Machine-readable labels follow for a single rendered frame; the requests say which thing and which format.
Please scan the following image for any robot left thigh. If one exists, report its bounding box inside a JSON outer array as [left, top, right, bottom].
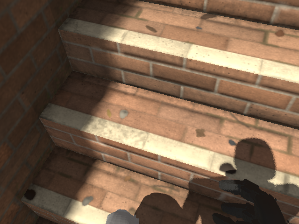
[[106, 211, 139, 224]]

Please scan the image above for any right robot hand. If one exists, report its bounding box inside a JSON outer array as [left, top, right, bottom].
[[212, 179, 289, 224]]

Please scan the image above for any robot left shin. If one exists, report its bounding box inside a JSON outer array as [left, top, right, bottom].
[[106, 209, 128, 222]]

